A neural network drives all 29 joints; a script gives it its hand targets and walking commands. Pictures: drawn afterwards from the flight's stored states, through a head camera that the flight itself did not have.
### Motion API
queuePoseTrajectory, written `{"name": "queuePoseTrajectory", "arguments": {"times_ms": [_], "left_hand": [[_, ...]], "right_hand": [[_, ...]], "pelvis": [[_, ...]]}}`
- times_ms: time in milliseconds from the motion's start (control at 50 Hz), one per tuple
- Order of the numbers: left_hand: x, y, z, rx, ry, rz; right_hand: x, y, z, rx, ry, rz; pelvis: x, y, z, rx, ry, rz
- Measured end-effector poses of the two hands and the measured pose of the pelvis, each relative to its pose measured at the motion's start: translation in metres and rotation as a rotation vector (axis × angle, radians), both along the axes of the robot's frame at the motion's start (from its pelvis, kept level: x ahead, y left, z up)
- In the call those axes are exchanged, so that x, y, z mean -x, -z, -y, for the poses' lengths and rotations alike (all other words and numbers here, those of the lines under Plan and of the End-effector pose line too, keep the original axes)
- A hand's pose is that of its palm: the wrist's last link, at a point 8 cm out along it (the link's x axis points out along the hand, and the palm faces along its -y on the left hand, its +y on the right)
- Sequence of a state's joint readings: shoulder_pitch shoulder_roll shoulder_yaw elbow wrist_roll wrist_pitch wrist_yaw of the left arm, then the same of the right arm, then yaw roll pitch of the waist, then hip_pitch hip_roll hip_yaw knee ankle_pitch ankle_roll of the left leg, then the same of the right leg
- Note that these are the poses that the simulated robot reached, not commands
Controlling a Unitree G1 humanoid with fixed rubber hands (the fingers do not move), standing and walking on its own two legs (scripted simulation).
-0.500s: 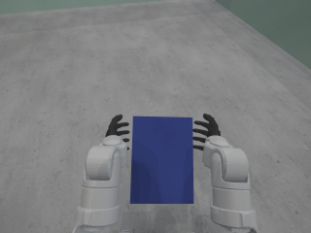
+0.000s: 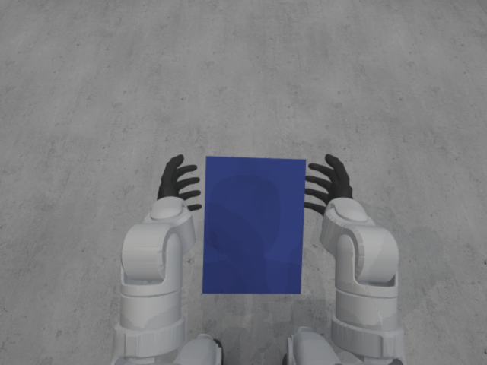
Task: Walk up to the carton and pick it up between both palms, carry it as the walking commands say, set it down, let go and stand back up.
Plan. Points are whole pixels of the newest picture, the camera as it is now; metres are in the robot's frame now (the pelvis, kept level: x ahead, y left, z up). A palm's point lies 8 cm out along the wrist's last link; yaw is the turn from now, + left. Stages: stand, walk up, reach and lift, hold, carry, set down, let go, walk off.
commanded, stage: carry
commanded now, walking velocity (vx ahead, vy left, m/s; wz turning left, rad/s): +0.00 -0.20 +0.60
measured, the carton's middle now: (249, 216) +0.36 +0.02 -0.06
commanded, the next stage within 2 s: none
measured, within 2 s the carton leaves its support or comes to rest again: neither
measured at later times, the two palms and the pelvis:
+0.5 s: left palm (211, 251) +0.26 +0.07 +0.07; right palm (375, 208) +0.33 -0.16 +0.06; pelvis -0.01 -0.13 +0.00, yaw +16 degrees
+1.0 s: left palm (254, 357) +0.15 +0.01 +0.07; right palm (403, 240) +0.29 -0.19 +0.07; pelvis -0.04 -0.27 +0.00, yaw +33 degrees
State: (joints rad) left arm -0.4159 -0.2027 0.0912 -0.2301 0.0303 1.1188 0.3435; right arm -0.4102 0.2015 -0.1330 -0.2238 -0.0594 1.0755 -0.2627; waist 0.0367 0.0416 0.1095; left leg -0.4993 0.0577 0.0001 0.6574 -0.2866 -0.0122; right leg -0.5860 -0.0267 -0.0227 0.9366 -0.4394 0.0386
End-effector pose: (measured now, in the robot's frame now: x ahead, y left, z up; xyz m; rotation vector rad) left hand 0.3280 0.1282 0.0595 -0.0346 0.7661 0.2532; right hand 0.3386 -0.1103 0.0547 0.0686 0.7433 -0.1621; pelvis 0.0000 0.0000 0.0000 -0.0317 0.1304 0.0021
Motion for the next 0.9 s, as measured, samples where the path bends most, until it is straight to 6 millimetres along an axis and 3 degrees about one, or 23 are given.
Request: {"name": "queuePoseTrajectory", "arguments": {"times_ms": [100, 240, 320, 440, 580, 680, 800, 900], "left_hand": [[0.006, -0.007, 0.015, -0.028, -0.08, 0.079], [0.028, 0.001, 0.044, 0.004, -0.06, 0.009], [0.035, 0.005, 0.047, 0.026, -0.098, 0.037], [0.055, -0.001, 0.055, -0.011, -0.175, 0.019], [0.079, -0.016, 0.078, -0.061, -0.269, 0.045], [0.1, -0.013, 0.094, -0.031, -0.302, 0.018], [0.127, -0.003, 0.095, 0.008, -0.388, 0.062], [0.16, 0.003, 0.104, 0.009, -0.462, 0.011]], "right_hand": [[-0.01, -0.002, 0.013, -0.026, -0.06, 0.08], [0.0, -0.004, 0.041, 0.022, -0.116, 0.035], [0.002, -0.011, 0.044, 0.046, -0.16, 0.056], [0.004, -0.013, 0.046, 0.032, -0.224, 0.042], [0.009, -0.009, 0.063, -0.019, -0.311, 0.069], [0.021, -0.012, 0.078, 0.032, -0.381, 0.028], [0.034, -0.02, 0.073, 0.068, -0.464, 0.065], [0.047, -0.017, 0.069, 0.086, -0.547, 0.024]], "pelvis": [[0.004, 0.009, 0.038, -0.015, -0.069, -0.009], [-0.001, 0.005, 0.074, -0.058, -0.204, 0.017], [0.0, 0.01, 0.088, -0.055, -0.219, 0.026], [0.011, 0.002, 0.115, -0.037, -0.25, 0.028], [0.017, 0.009, 0.163, -0.023, -0.346, 0.048], [0.018, 0.003, 0.191, -0.056, -0.438, 0.045], [0.028, 0.013, 0.214, -0.045, -0.497, 0.049], [0.037, 0.005, 0.236, -0.03, -0.523, 0.054]]}}
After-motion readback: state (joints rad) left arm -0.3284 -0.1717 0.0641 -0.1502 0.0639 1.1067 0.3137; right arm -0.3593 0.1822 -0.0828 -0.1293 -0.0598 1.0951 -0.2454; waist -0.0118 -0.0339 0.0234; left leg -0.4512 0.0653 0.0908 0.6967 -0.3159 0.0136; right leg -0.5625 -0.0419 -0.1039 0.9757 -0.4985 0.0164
